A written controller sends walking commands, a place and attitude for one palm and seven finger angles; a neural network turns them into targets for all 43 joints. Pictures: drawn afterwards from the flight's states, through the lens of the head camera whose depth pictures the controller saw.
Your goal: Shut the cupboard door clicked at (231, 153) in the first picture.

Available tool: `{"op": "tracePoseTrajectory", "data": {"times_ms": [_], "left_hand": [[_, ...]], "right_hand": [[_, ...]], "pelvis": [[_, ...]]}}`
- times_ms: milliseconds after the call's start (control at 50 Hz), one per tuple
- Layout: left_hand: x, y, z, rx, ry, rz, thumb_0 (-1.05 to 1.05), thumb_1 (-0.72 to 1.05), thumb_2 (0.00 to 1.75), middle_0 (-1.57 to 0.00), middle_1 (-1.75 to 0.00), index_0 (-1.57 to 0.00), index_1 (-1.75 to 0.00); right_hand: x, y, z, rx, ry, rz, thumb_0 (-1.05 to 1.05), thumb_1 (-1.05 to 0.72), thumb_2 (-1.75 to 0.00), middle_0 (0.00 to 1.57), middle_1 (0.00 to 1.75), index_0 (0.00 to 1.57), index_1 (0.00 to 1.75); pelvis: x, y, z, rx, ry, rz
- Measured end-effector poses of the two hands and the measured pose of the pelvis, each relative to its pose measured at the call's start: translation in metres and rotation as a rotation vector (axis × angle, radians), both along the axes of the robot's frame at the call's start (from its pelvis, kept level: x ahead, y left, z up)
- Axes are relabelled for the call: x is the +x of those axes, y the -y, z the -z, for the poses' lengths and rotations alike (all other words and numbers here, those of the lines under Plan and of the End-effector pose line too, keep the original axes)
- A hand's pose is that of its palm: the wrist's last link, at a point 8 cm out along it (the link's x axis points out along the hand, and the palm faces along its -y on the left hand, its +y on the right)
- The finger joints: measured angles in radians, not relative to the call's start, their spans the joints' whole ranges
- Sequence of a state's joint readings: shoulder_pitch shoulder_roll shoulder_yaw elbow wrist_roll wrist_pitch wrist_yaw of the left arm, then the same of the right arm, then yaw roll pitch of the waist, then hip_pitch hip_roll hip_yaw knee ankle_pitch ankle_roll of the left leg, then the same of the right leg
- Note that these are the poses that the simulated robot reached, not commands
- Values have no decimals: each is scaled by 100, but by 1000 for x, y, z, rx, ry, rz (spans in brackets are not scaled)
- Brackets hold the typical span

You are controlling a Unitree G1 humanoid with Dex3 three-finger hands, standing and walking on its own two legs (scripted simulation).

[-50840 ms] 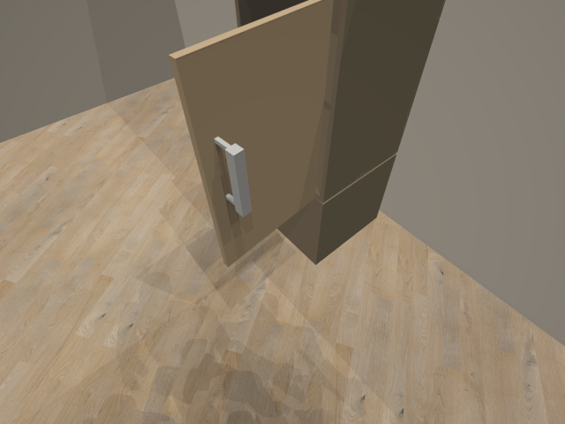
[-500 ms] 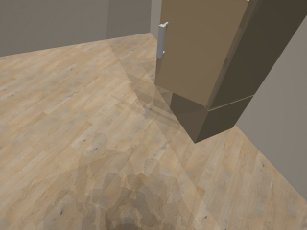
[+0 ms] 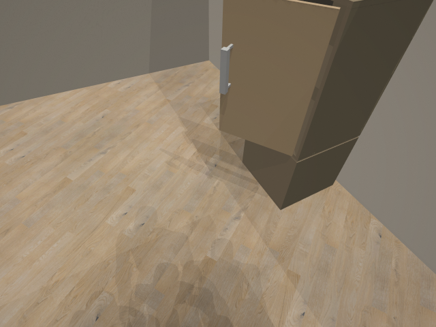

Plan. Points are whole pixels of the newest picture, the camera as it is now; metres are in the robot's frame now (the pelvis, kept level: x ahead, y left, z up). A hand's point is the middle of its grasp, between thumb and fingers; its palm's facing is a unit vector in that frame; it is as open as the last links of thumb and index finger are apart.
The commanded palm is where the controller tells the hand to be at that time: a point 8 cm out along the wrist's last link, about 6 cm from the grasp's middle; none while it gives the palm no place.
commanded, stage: let the arm hang, fingers relaxed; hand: left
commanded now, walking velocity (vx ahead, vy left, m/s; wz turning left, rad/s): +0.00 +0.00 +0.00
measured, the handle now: (227, 69) +1.00 +0.02 -0.01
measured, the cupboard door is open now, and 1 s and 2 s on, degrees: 34 34 34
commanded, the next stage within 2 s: look to check the result in 0.18 s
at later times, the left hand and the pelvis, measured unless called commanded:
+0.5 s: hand out of the picture -0.01 +0.17 -0.17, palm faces +0.00 -0.98 -0.21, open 7.3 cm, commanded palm none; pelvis +0.01 -0.01 +0.00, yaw +0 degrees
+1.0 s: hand out of the picture +0.07 +0.20 -0.17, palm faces +0.00 -0.96 -0.27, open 7.3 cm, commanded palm none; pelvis +0.03 -0.02 +0.00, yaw +1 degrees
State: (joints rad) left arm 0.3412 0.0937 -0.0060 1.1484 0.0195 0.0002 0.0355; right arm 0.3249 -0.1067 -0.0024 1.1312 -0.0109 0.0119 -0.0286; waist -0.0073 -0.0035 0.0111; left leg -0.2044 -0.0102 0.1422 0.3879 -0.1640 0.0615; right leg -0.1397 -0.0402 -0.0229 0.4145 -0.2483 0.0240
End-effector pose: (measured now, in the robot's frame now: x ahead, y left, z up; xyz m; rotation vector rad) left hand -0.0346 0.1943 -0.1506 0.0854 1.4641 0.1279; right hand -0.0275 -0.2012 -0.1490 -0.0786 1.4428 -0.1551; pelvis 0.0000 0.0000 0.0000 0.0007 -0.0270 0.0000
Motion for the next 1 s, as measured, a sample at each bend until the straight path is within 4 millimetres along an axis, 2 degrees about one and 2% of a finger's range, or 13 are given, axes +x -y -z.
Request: {"op": "tracePoseTrajectory", "data": {"times_ms": [160, 360, 480, 1000], "left_hand": [[8, -1, 0, 4, 17, 6, 0, 91, 90, -20, -30, -20, -30], [9, -18, -5, 49, -3, 18, 0, 91, 90, -20, -30, -20, -30], [18, -27, -7, 73, 3, 31, 0, 91, 90, -20, -30, -20, -30], [96, -48, -18, 138, 140, 62, 0, 91, 90, -20, -30, -21, -30]], "right_hand": [[4, 9, -2, -20, 10, 2, 0, -91, -90, 20, 30, 20, 30], [7, 24, -4, -43, 0, -2, 0, -91, -90, 20, 30, 20, 30], [15, 35, -6, -60, 6, -9, 0, -91, -90, 20, 30, 20, 30], [95, 76, -16, -127, 122, -87, 0, -91, -90, 20, 30, 20, 30]], "pelvis": [[1, 1, 0, 0, -4, 1], [4, 5, -1, -1, -1, 4], [6, 7, -2, -1, 1, 6], [25, 16, -3, 2, -13, -20]]}}
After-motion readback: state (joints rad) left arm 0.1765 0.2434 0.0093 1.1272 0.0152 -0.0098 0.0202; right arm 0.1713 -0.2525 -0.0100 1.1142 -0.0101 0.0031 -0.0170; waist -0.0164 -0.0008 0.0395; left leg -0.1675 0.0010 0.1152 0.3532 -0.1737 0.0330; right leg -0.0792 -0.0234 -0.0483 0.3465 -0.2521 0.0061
